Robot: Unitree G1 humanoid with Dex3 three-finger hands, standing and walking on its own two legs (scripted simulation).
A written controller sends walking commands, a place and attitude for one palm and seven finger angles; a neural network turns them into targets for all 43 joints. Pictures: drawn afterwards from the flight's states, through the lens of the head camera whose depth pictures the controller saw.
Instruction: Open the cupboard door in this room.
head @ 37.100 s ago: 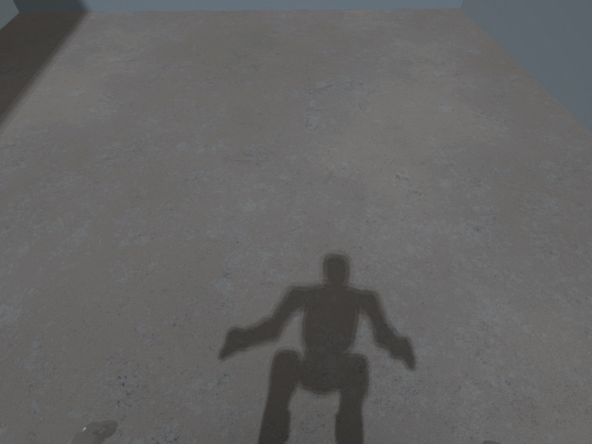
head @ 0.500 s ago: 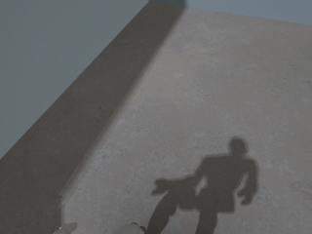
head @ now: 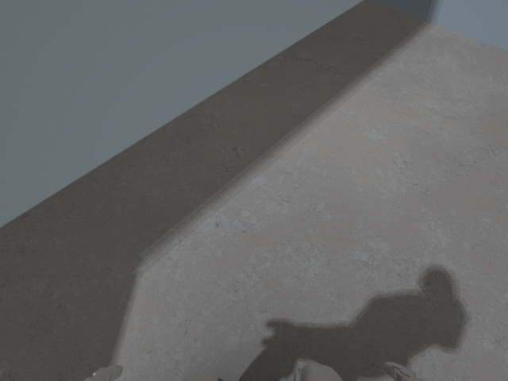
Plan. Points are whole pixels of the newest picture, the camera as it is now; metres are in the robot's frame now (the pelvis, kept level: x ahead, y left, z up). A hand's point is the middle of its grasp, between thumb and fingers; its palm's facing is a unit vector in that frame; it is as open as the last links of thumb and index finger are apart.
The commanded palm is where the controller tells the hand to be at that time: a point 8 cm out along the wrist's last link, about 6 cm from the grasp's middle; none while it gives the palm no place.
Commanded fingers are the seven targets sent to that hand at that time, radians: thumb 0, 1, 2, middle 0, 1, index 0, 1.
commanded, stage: turn to face it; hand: left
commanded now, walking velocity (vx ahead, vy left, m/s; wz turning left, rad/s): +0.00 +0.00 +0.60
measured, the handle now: out of the picture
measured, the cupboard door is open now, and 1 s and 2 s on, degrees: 40 40 40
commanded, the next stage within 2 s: none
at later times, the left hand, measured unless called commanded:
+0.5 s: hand out of the picture -0.01 +0.19 -0.18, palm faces +0.34 -0.91 -0.22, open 7.4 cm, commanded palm none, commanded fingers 0.00 0.90 0.90 -0.20 -0.30 -0.20 -0.30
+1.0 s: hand out of the picture -0.03 +0.15 -0.15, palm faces +0.57 -0.78 -0.26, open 7.4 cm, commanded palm none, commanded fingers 0.00 0.90 0.90 -0.20 -0.30 -0.20 -0.30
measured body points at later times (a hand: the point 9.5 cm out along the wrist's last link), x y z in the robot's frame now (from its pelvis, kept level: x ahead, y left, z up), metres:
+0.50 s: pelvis -0.01 -0.02 -0.01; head +0.04 +0.02 +0.44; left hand -0.03 +0.24 -0.16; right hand +0.18 -0.23 -0.13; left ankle -0.04 +0.09 -0.73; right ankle +0.01 -0.14 -0.70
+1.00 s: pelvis +0.02 -0.06 +0.01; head +0.07 -0.04 +0.45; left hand -0.06 +0.19 -0.13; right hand +0.24 -0.22 -0.14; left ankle -0.07 +0.04 -0.67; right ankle +0.06 -0.16 -0.73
